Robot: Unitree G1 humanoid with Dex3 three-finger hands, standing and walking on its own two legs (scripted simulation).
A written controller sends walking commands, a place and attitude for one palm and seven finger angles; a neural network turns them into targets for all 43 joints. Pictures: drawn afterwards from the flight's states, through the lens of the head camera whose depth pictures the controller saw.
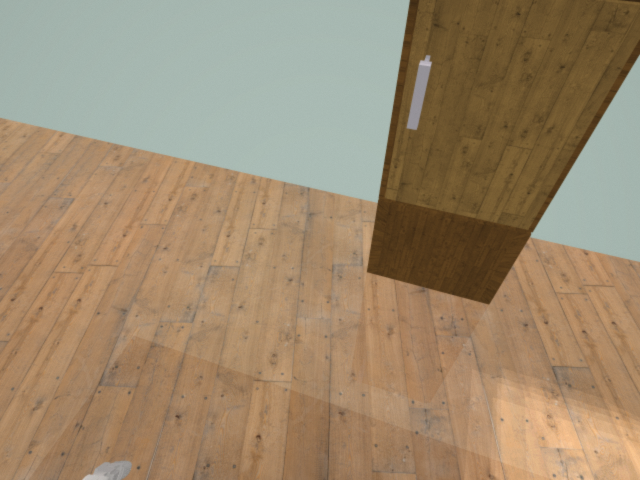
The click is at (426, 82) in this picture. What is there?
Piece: cupboard door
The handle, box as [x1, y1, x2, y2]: [407, 55, 431, 129]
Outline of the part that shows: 429,55 426,55 425,59 423,61 421,60 419,63 407,123 408,128 416,129 431,63 429,61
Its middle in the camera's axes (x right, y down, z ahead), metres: +0.24 -0.35 +0.93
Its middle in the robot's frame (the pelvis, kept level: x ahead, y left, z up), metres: +0.95 -0.19 +0.03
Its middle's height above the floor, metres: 0.80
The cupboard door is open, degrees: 0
